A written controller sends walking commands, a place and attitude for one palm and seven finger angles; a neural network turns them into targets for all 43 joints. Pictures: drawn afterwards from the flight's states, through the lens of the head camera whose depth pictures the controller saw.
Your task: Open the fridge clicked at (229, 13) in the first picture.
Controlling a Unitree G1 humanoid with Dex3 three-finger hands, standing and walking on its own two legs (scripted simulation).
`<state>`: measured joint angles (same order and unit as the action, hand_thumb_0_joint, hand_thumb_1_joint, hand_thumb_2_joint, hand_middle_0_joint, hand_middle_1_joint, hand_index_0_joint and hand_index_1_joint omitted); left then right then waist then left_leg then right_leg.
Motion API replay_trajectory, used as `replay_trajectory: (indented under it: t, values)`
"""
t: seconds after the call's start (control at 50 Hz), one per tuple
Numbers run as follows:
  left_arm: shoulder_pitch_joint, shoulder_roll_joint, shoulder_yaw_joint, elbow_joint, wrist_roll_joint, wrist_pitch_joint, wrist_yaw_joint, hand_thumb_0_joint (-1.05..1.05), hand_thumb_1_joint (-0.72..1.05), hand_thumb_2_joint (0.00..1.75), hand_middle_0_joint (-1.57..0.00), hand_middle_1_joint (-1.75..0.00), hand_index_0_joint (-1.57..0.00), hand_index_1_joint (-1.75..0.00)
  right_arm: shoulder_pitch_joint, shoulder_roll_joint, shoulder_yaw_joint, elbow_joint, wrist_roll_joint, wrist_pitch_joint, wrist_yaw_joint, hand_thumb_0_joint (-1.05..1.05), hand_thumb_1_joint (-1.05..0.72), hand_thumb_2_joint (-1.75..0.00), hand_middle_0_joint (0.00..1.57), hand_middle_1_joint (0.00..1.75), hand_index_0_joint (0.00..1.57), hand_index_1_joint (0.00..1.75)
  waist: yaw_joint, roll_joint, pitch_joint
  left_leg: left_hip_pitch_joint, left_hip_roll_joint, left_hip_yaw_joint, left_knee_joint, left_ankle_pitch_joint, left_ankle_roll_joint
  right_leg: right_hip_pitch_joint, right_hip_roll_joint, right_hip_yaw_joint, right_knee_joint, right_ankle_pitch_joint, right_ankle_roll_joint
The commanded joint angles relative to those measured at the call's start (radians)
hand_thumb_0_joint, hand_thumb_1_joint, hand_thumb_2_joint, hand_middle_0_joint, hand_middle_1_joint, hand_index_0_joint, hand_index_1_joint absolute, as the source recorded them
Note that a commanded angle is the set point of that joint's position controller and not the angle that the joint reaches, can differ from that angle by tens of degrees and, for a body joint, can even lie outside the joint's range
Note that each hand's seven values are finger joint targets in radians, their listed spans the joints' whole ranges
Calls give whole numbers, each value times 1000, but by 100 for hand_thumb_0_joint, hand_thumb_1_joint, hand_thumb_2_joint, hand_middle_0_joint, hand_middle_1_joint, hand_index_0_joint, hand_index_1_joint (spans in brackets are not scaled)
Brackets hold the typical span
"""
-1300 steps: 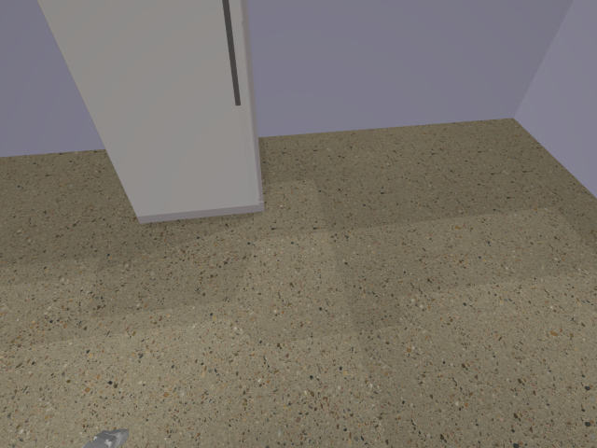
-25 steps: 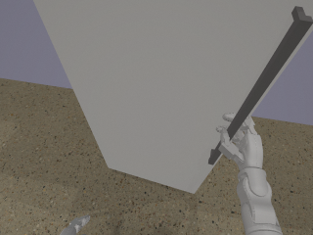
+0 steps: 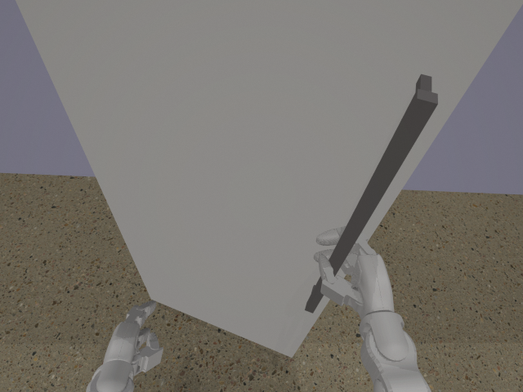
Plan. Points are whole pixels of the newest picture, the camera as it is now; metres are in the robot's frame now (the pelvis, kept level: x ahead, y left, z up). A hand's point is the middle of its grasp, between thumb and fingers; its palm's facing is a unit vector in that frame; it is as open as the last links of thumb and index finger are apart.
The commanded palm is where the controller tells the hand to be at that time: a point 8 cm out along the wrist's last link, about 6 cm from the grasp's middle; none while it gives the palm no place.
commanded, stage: walk backward, drawing the door open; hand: right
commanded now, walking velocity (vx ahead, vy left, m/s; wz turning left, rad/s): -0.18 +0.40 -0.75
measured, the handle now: (346, 235) +0.33 -0.09 +0.09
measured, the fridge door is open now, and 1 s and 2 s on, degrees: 21 58 85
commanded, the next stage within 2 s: stop walking and hold the door back in 1.50 s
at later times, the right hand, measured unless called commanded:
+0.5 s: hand (259, 378) +0.14 +0.02 +0.05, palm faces +0.17 +0.97 -0.16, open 5.8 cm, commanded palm +0.10 -0.02 +0.05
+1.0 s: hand out of the picture +0.05 +0.15 +0.05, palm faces +0.55 +0.82 -0.15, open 5.8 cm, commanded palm +0.00 +0.13 +0.05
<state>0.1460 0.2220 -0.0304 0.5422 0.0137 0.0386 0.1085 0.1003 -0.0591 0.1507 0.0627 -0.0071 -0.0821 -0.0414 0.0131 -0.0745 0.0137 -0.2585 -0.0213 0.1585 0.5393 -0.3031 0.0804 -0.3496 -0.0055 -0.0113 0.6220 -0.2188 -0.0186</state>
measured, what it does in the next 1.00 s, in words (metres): steps to the left, turning right: left foot, then right foot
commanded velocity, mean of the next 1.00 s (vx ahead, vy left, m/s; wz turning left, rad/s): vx -0.19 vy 0.40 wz -0.75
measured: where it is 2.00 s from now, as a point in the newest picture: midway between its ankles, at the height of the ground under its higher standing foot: outside the picture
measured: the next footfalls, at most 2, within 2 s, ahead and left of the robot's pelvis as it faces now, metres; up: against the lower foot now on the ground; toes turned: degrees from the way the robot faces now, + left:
left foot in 0.22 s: +0.08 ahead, +0.17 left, +0.00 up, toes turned -9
right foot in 0.54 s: -0.11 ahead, +0.04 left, +0.00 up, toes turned -28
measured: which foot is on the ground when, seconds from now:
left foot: down 0.00-0.02, up 0.04-0.20, down 0.22-0.52, up 0.54-0.74, down 0.76-0.94, up 0.96-1.00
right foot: down 0.00-0.30, up 0.32-0.52, down 0.54-0.76, up 0.78-0.94, down 0.96-1.00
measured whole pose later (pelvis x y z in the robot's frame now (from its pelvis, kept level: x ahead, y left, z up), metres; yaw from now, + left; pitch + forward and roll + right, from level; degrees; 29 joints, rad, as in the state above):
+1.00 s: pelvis -0.10 +0.39 -0.03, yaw -44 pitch -3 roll +0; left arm 0.13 0.17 0.02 0.61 0.04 -0.16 0.10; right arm 0.13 -0.15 0.16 -0.13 -0.05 -0.14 -0.03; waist 0.05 0.01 0.15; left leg -0.52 0.04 0.07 1.01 -0.43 -0.02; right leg -0.40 -0.07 -0.05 0.79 -0.32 0.00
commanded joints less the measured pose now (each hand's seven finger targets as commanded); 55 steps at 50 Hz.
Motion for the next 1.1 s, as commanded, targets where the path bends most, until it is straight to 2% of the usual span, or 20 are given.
replay_trajectory:
  t: [0.0,0.04,0.16,0.24,0.3,0.34,0.46,0.48,0.5,0.52,0.6,0.68,0.72,0.78,0.86,0.9,0.92,0.94,1.02,1.08]
  values:
    - [-4,103,50,-116,24,-61,-1,0,90,90,-20,-30,-20,-30,-144,-29,51,-245,-3,-77,-8,0,-90,-90,45,140,45,140,70,-135,-262,-296,-23,-138,397,-144,-145,465,-346,478,-328,673,-188]
    - [-52,78,46,-103,59,-71,-18,0,90,90,-20,-30,-20,-30,-135,-89,5,-306,-49,-66,-16,0,-90,-90,45,140,45,140,41,-83,-177,-352,31,-257,506,-200,-111,303,-400,604,-319,535,-200]
    - [-51,82,62,-84,12,-107,-9,0,90,90,-20,-30,-20,-30,-122,-51,32,-267,-39,-72,-24,0,-90,-90,45,140,45,140,57,-112,-156,109,-15,-155,-64,-12,-93,-59,-162,277,-348,-230,-63]
    - [-78,55,66,-69,-12,-120,-12,0,90,90,-20,-30,-20,-30,-79,-86,-2,-301,-25,-75,-26,0,-90,-90,45,140,45,140,34,-59,-152,71,30,-151,-87,-83,-69,-140,-71,195,-244,-263,-17]
    - [-65,12,65,-27,-11,-145,5,0,90,90,-20,-30,-20,-30,-112,-127,-33,-329,-40,-53,-42,0,-90,-90,45,140,45,140,16,323,-179,-155,288,-266,-378,-331,74,-51,46,-63,414,-270,56]
    - [-55,-4,53,-8,13,-153,22,0,90,90,-20,-30,-20,-30,-138,-117,-42,-260,-58,-41,-33,0,-90,-90,45,140,45,140,21,305,-150,-169,301,-185,-331,-203,106,-102,-6,-68,690,-286,52]
    - [64,11,36,-20,17,-221,23,0,90,90,-20,-30,-20,-30,-210,-46,48,-312,-51,-83,-7,0,-90,-90,45,140,45,140,75,144,-96,-182,179,1,-115,33,10,170,-50,-79,-8,-205,5]
    - [96,39,49,-20,17,-237,21,0,90,90,-20,-30,-20,-30,-221,-35,91,-319,-44,-89,0,0,-90,-90,45,140,45,140,113,8,-86,-317,148,-9,110,4,-40,301,-140,55,-218,-91,-21]
    - [88,95,67,-73,39,-252,7,0,90,90,-20,-30,-20,-30,-203,-13,99,-367,-44,-114,7,0,-90,-90,45,140,45,140,91,-253,-98,-468,50,-67,481,-126,-129,299,-477,601,-415,-12,-150]
    - [19,122,66,-85,52,-237,-2,0,90,90,-20,-30,-20,-30,-185,-65,67,-385,-76,-131,1,0,-90,-90,45,140,45,140,47,-146,-88,-446,91,-267,735,-112,-152,200,-650,829,-439,44,-256]
    - [-73,111,76,-37,28,-218,-27,0,90,90,-20,-30,-20,-30,-172,-64,41,-432,-63,-117,13,0,-90,-90,45,140,45,140,12,-87,23,-215,99,-293,544,-64,-118,-126,-406,431,-315,-225,-137]
    - [-25,89,86,-21,-12,-232,-36,0,90,90,-20,-30,-20,-30,-165,-48,53,-400,-50,-99,3,0,-90,-90,45,140,45,140,29,-31,-160,161,-4,-56,-26,-36,-105,-120,-142,148,-192,-348,-4]
    - [-37,1,72,-20,-16,-227,-36,0,90,90,-20,-30,-20,-30,-202,-113,14,-488,-54,-110,-7,0,-90,-90,45,140,45,140,48,207,-180,27,188,-181,-204,-55,-12,-91,14,-65,185,-278,59]
    - [-48,11,101,-18,-16,-242,-20,0,90,90,-20,-30,-20,-30,-89,-162,-68,-408,-50,-86,-12,0,-90,-90,45,140,45,140,-9,368,-237,56,365,-352,-146,257,173,-212,-12,-5,718,-407,46]
    - [-51,-2,62,-36,7,-227,4,0,90,90,-20,-30,-20,-30,-155,-83,-14,-425,-35,-128,6,0,-90,-90,45,140,45,140,49,286,-128,-60,251,-40,27,400,82,15,-58,-79,263,-266,44]
    - [27,25,76,-35,14,-240,5,0,90,90,-20,-30,-20,-30,-153,-56,29,-425,-27,-132,22,0,-90,-90,45,140,45,140,98,133,-112,-339,174,-17,327,141,2,292,-142,32,-121,-16,10]
    - [7,98,98,-63,32,-250,-5,0,90,90,-20,-30,-20,-30,-150,-41,37,-462,-39,-149,29,0,-90,-90,45,140,45,140,69,-159,-119,-528,67,-47,554,-221,-85,368,-460,546,-312,191,-100]
    - [-10,123,91,-62,43,-241,-14,0,90,90,-20,-30,-20,-30,-152,-78,17,-498,-69,-165,21,0,-90,-90,45,140,45,140,60,-158,-142,-510,68,-218,697,-235,-137,327,-623,825,-414,144,-204]
    - [-85,112,90,-42,30,-217,-34,0,90,90,-20,-30,-20,-30,-99,-124,-57,-520,-56,-133,12,0,-90,-90,45,140,45,140,11,-165,-35,-252,100,-290,588,-77,-124,-57,-421,478,-337,-277,-143]
    - [-53,99,87,-55,8,-222,-31,0,90,90,-20,-30,-20,-30,-85,-101,-52,-488,-19,-89,2,0,-90,-90,45,140,45,140,-11,-144,-155,214,-31,-62,108,-54,-108,-192,-236,177,-303,-351,-2]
